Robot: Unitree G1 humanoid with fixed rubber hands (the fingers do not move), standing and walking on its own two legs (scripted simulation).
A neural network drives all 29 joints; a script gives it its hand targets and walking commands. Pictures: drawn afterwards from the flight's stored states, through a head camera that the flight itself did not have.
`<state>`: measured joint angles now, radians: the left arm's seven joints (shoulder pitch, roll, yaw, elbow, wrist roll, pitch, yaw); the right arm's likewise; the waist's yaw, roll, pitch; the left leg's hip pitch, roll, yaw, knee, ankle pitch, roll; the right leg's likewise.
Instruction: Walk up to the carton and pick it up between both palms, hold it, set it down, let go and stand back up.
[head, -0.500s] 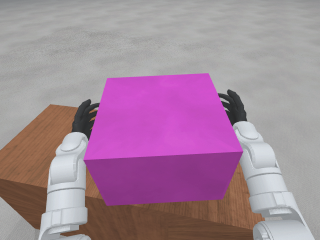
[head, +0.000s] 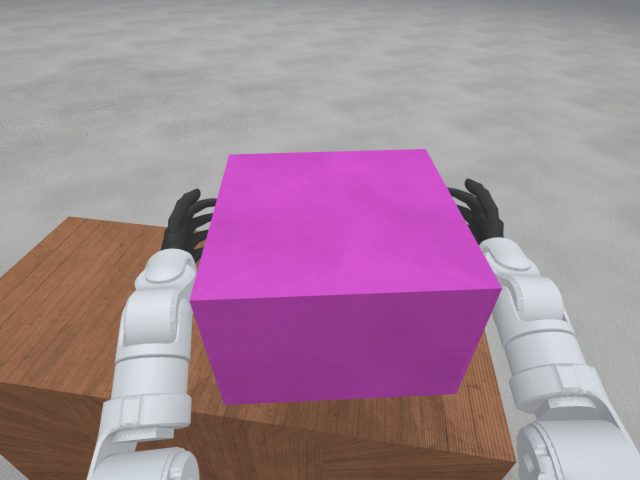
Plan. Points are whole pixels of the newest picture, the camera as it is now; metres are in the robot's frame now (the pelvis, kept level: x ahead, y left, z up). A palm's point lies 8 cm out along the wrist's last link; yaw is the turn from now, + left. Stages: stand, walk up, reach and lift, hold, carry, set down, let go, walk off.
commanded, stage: hold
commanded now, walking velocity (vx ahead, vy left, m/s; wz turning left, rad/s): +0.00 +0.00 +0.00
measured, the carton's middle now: (334, 265) +0.37 -0.02 +0.13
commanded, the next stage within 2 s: none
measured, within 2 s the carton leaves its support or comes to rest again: neither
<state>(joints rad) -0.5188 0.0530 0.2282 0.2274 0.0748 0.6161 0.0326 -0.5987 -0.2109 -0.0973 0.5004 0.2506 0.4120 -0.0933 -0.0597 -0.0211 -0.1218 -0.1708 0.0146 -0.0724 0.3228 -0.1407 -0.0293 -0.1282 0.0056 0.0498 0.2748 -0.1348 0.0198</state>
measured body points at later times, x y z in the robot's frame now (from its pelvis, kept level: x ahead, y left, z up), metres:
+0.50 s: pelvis +0.01 +0.00 +0.00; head -0.03 +0.01 +0.45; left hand +0.35 +0.22 +0.17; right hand +0.39 -0.15 +0.18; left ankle +0.02 +0.13 -0.75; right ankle +0.01 -0.13 -0.75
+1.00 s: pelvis +0.00 +0.00 +0.00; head -0.05 -0.02 +0.45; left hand +0.37 +0.15 +0.17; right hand +0.36 -0.23 +0.16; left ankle +0.02 +0.13 -0.75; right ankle +0.01 -0.13 -0.75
